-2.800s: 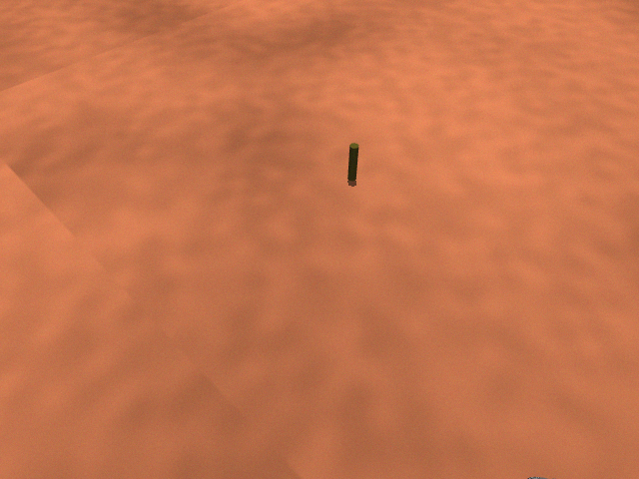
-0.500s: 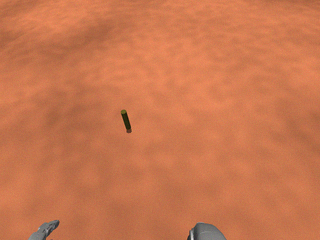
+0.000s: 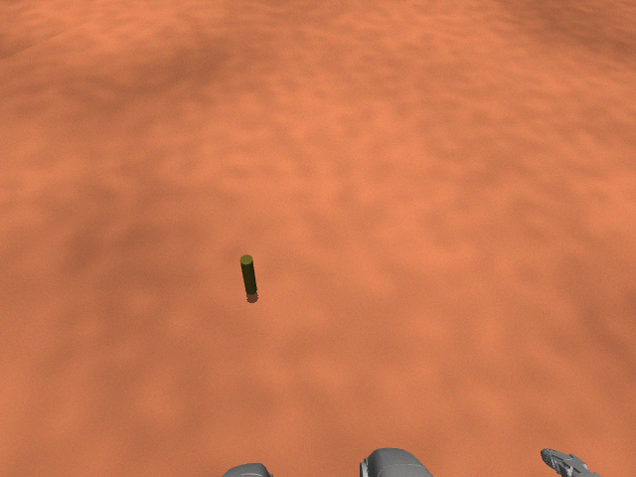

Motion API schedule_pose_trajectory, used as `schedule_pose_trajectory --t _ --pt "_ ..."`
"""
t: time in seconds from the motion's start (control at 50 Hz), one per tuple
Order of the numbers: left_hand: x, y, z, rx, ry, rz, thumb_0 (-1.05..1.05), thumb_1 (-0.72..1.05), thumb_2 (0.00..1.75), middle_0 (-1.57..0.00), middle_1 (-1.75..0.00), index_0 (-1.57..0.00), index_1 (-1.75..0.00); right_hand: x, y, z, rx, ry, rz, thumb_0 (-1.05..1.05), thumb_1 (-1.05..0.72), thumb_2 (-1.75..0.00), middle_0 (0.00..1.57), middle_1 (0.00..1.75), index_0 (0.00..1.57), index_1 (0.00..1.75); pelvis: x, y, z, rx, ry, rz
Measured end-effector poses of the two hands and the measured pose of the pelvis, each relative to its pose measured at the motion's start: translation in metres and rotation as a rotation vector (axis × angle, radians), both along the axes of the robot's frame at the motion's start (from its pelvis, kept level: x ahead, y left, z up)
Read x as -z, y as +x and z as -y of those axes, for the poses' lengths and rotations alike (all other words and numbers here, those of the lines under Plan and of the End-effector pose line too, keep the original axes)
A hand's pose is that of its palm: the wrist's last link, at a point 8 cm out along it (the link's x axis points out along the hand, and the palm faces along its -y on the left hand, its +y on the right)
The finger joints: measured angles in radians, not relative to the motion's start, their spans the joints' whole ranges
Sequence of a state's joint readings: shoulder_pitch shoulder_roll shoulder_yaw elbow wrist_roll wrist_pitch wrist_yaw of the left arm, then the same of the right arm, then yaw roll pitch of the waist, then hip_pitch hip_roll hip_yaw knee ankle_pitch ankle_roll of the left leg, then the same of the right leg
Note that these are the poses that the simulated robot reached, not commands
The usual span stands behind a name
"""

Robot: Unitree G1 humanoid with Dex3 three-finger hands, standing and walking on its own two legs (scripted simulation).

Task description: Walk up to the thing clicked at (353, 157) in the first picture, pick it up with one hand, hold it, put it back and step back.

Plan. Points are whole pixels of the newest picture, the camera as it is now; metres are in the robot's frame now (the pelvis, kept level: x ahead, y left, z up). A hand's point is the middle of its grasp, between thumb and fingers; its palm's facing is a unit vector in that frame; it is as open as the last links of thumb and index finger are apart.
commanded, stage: walk up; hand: left
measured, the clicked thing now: (248, 275) +0.80 +0.22 -0.67
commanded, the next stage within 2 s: none
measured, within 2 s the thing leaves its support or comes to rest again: neither
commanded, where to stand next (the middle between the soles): +0.39 +0.00 m, yaw +0 degrees
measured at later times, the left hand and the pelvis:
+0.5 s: hand (159, 383) +0.25 +0.24 -0.11, palm faces -0.03 -0.92 -0.40, open 7.4 cm; pelvis +0.17 -0.02 +0.00, yaw +0 degrees
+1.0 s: hand (164, 307) +0.39 +0.28 -0.15, palm faces -0.07 -0.93 -0.36, open 7.4 cm; pelvis +0.31 +0.01 +0.00, yaw -1 degrees
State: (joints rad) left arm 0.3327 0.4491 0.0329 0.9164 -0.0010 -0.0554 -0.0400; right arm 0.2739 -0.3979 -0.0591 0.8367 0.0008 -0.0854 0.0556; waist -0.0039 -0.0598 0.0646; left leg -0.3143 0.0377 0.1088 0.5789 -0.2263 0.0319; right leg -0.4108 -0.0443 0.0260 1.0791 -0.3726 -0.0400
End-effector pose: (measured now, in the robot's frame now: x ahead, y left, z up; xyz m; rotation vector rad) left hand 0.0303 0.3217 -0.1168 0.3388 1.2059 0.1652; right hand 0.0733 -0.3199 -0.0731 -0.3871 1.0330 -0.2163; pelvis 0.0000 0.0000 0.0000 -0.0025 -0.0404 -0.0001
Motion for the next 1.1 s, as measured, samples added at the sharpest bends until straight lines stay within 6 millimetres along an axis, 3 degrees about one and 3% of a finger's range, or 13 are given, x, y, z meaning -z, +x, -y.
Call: schedule_pose_trajectory --t 0.16,0.26,0.34,0.5,0.6,0.68,0.76,0.9,1.0,1.1 --pt "-0.019 0.085 0.005 0.050 -0.006 0.033 0.01 0.91 0.90 -0.20 -0.30 -0.20 -0.30 0.004 0.014 -0.002 0.044 0.029 -0.082 0.00 -0.90 -0.89 0.21 0.30 0.21 0.30 -0.010 0.055 0.000 0.015 0.015 0.002" --pt "-0.028 0.145 0.018 0.075 0.021 0.079 0.01 0.91 0.90 -0.20 -0.30 -0.20 -0.30 0.024 0.032 0.012 0.072 0.063 -0.136 0.00 -0.90 -0.89 0.21 0.30 0.21 0.30 -0.004 0.095 0.012 0.015 0.022 0.000" --pt "-0.028 0.186 0.029 0.074 0.062 0.154 0.01 0.91 0.90 -0.20 -0.30 -0.20 -0.30 0.046 0.061 0.024 0.072 0.076 -0.162 0.01 -0.90 -0.89 0.21 0.30 0.21 0.30 0.009 0.125 0.027 0.011 0.005 0.009" --pt "-0.042 0.211 0.034 0.036 0.053 0.161 0.01 0.91 0.90 -0.21 -0.30 -0.21 -0.30 0.039 0.142 0.018 0.001 0.095 -0.135 0.01 -0.90 -0.89 0.20 0.30 0.20 0.30 -0.004 0.168 0.024 -0.004 -0.004 0.005" --pt "-0.033 0.216 0.014 0.003 0.041 0.110 0.01 0.90 0.90 -0.21 -0.30 -0.21 -0.30 0.025 0.185 0.010 -0.025 0.066 -0.121 0.00 -0.90 -0.89 0.20 0.30 0.20 0.30 -0.005 0.199 0.012 -0.010 -0.010 -0.003" --pt "-0.012 0.230 -0.010 -0.012 0.029 0.062 0.01 0.90 0.90 -0.21 -0.30 -0.21 -0.30 0.019 0.216 0.002 -0.023 0.010 -0.093 0.00 -0.90 -0.89 0.21 0.30 0.20 0.30 0.005 0.230 -0.007 -0.014 -0.015 -0.006" --pt "0.003 0.257 -0.022 -0.006 0.024 0.005 0.01 0.91 0.90 -0.20 -0.30 -0.20 -0.30 0.014 0.231 -0.008 0.018 -0.018 -0.060 0.00 -0.90 -0.89 0.21 0.30 0.20 0.30 0.009 0.256 -0.019 -0.003 0.004 -0.002" --pt "-0.005 0.320 -0.016 0.032 0.001 0.021 0.01 0.91 0.90 -0.20 -0.30 -0.20 -0.30 0.007 0.239 -0.018 0.058 -0.015 -0.119 0.00 -0.90 -0.89 0.21 0.30 0.21 0.30 -0.003 0.292 -0.021 0.012 0.012 0.008" --pt "-0.006 0.359 -0.003 0.031 0.017 0.043 0.01 0.91 0.90 -0.20 -0.30 -0.20 -0.30 0.025 0.256 -0.014 0.066 0.009 -0.165 0.00 -0.90 -0.89 0.21 0.30 0.21 0.30 0.002 0.309 -0.011 0.009 0.013 0.007" --pt "-0.001 0.384 0.016 0.034 0.039 0.070 0.01 0.91 0.90 -0.20 -0.30 -0.20 -0.30 0.054 0.287 -0.008 0.075 0.049 -0.169 0.01 -0.90 -0.89 0.21 0.30 0.21 0.30 0.015 0.321 0.002 0.014 0.006 0.006"
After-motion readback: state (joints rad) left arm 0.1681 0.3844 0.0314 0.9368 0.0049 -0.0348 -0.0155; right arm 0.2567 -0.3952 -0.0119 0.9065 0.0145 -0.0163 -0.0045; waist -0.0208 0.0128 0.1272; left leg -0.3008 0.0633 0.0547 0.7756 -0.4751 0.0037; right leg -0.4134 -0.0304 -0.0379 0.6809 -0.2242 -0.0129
